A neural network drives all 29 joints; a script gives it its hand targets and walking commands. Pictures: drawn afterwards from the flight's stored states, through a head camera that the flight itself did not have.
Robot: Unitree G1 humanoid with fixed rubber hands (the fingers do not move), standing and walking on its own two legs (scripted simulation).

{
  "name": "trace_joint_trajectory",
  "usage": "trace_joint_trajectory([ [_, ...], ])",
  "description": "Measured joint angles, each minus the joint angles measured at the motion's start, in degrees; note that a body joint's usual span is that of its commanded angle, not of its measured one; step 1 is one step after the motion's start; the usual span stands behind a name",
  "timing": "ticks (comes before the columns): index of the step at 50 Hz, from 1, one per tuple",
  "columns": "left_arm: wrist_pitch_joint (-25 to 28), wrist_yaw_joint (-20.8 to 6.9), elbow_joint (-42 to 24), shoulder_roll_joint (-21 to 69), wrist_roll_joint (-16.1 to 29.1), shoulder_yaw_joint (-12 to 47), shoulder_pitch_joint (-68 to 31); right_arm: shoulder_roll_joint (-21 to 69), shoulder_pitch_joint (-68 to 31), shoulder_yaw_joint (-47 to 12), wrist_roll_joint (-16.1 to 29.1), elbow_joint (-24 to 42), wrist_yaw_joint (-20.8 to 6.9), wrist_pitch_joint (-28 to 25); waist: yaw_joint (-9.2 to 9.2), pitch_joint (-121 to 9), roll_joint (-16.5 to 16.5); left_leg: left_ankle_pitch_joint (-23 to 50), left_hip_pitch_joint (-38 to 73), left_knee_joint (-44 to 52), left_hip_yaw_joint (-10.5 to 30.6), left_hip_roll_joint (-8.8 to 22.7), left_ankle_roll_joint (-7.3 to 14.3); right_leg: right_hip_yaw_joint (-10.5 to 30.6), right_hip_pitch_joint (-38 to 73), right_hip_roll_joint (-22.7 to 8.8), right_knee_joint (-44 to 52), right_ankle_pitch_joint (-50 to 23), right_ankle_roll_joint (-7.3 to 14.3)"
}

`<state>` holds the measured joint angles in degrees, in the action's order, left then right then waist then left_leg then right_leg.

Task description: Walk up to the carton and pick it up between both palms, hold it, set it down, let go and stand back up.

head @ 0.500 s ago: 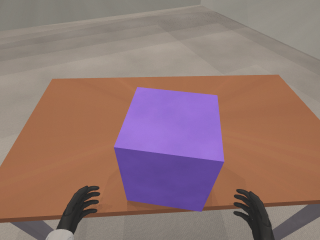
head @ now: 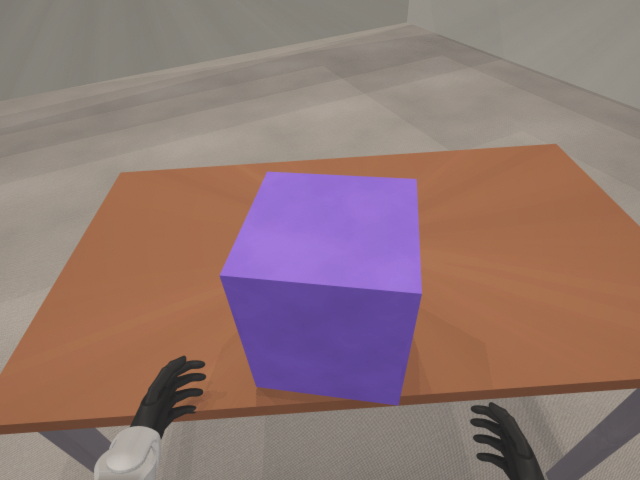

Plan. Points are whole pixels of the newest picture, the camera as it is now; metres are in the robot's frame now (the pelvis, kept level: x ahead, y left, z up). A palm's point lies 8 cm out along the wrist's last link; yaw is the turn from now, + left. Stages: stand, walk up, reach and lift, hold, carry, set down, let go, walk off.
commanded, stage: set down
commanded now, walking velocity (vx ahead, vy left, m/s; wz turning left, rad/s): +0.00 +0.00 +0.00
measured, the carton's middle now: (332, 288) +0.36 +0.02 +0.05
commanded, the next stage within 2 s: let go in 0.30 s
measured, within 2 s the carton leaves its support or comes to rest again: neither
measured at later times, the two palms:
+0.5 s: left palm (158, 415) +0.19 +0.23 +0.00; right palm out of the picture +0.15 -0.24 -0.05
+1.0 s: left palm (155, 419) +0.19 +0.24 -0.01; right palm out of the picture +0.10 -0.21 -0.12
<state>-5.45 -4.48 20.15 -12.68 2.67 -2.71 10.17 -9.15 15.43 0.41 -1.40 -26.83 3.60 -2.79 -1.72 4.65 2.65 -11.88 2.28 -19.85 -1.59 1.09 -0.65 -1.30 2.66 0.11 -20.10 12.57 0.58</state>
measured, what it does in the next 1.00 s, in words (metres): stands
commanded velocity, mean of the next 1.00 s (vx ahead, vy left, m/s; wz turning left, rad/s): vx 0.00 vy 0.00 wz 0.00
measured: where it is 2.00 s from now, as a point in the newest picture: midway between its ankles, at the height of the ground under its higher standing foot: outside the picture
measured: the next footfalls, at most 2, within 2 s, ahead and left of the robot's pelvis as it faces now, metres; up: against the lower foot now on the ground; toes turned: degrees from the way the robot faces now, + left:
none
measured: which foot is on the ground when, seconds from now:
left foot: down 0.00-1.00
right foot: down 0.00-1.00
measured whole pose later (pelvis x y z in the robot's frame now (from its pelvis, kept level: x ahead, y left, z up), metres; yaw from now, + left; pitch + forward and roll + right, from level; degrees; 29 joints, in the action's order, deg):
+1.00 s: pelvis -0.02 +0.02 -0.01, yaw +1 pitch -4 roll -1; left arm 4.3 -1.2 20.5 -11.8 -0.1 0.3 6.8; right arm -11.8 13.6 2.3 -2.9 -38.8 -2.2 2.1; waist -1.0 3.6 2.9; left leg -14.4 -12.6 -31.1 -2.0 0.7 1.1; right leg -1.5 -10.9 -0.8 -29.1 14.4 -0.8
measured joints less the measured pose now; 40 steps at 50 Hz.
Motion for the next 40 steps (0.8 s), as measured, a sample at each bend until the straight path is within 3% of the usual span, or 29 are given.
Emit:
trace_joint_trajectory([
  [10, -4.4, 1.4, 5.5, -0.7, -0.8, -1.3, -7.2, 0.2, -3.6, 1.6, -1.8, -3.0, -1.6, 3.3, 0.3, -0.5, -0.7, 0.4, -2.9, -2.9, 0.2, 0.5, -0.8, -0.3, -3.7, 0.4, -4.8, 0.7, 1.0],
  [22, -10.7, 2.4, 5.3, -1.8, -2.9, -1.6, -10.3, -2.1, -5.8, 0.4, -0.2, -1.2, -2.3, 9.1, 0.76, -1.2, -2.6, 0.6, -3.4, -3.9, 0.3, 1.2, -1.3, -0.7, -4.0, 1.0, -5.3, 0.3, 1.6],
  [30, -12.1, 1.8, 3.8, -1.0, -3.7, -1.2, -9.9, -2.4, -4.5, 0.3, 0.3, 0.1, -2.9, 12.1, 0.14, -1.4, -2.5, 0.1, -2.8, -4.3, -0.4, 1.3, -0.8, -0.1, -2.9, 1.0, -4.2, -0.2, 1.0],
  [40, -12.3, 1.9, 1.5, 1.5, -3.7, 0.1, -8.2, -1.9, -3.8, 1.5, -1.1, 1.3, -4.4, 12.5, -0.42, -0.5, 0.0, -0.9, -2.4, -4.6, -2.5, 0.7, 0.8, 1.8, -2.5, 0.3, -3.4, -0.4, -0.5],
])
